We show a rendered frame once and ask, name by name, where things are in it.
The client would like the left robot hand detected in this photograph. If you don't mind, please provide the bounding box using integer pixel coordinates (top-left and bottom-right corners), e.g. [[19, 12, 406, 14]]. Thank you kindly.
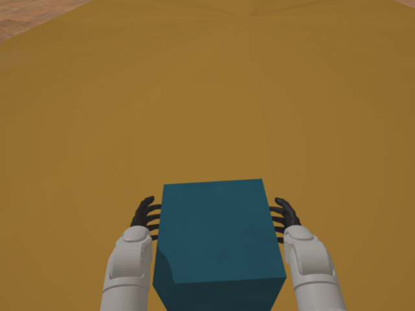
[[130, 196, 161, 241]]

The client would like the robot left forearm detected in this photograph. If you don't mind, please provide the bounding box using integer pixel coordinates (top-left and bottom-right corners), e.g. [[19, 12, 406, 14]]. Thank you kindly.
[[100, 225, 152, 311]]

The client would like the robot right forearm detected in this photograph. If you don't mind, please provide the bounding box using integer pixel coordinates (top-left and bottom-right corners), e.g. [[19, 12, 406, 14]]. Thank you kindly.
[[283, 225, 347, 311]]

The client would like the carton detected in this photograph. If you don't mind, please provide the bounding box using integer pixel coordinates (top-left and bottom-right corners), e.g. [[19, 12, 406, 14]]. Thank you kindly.
[[152, 179, 287, 311]]

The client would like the right robot hand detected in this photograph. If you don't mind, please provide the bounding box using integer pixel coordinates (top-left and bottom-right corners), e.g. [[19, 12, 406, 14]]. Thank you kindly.
[[269, 198, 301, 244]]

